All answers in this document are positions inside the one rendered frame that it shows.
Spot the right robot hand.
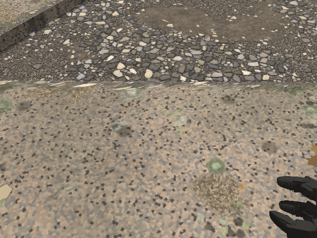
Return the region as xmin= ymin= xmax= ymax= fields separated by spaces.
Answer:
xmin=269 ymin=176 xmax=317 ymax=238

